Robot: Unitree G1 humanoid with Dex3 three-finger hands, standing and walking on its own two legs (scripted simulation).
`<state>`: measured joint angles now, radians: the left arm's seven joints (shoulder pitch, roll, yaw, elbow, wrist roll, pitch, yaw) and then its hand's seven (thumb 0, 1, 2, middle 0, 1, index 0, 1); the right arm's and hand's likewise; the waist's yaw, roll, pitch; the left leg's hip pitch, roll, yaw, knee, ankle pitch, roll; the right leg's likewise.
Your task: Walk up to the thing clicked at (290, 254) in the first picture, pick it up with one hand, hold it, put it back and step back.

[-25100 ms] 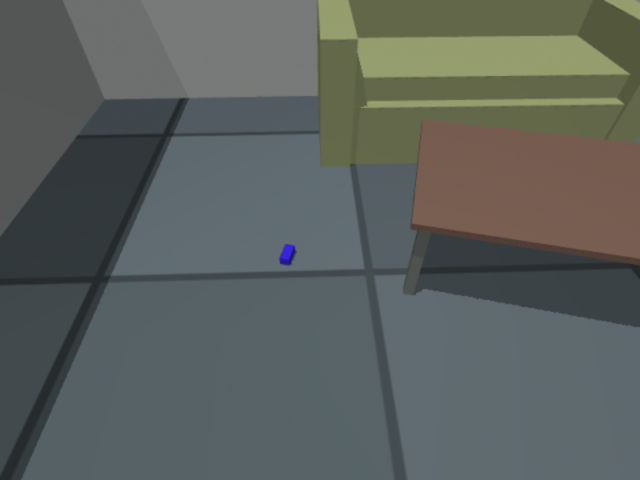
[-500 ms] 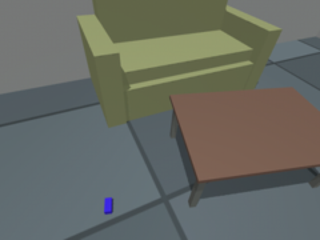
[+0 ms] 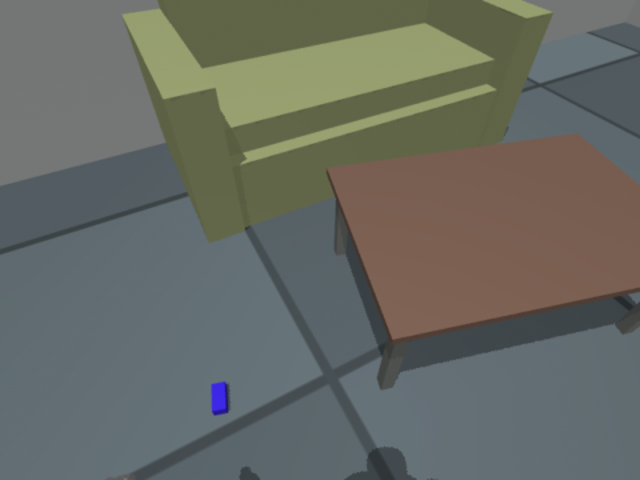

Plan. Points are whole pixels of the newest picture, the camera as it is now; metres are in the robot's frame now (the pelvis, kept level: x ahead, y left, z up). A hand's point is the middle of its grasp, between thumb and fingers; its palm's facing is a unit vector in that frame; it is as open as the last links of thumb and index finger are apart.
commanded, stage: walk up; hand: left
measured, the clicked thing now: (219, 398) +0.52 +0.32 -0.75
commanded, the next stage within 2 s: none
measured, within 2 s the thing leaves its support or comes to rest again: neither
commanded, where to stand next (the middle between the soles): +0.07 +0.00 m, yaw +1 degrees
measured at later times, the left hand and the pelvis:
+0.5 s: hand out of the picture +0.08 +0.28 -0.17, palm faces -0.03 -0.93 -0.37, open 7.4 cm; pelvis -0.05 +0.01 -0.02, yaw +1 degrees
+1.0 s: hand out of the picture +0.08 +0.25 -0.12, palm faces -0.06 -0.91 -0.41, open 7.4 cm; pelvis +0.00 -0.02 +0.01, yaw -2 degrees
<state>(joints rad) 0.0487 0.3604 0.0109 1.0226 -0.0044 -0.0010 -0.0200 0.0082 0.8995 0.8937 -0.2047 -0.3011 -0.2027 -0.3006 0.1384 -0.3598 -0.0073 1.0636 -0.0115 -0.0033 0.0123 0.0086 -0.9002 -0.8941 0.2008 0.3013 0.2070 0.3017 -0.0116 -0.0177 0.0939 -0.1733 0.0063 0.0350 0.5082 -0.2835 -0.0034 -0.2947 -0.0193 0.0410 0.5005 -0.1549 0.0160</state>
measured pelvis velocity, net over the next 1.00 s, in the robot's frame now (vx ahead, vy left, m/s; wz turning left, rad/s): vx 0.00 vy -0.02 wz -0.04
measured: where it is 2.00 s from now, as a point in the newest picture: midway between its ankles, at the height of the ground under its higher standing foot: outside the picture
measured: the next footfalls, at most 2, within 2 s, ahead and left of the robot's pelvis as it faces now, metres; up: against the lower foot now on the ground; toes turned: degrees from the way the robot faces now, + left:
right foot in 0.80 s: -0.01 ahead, -0.13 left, +0.00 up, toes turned -4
left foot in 1.16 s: +0.18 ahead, +0.10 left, +0.00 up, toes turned -1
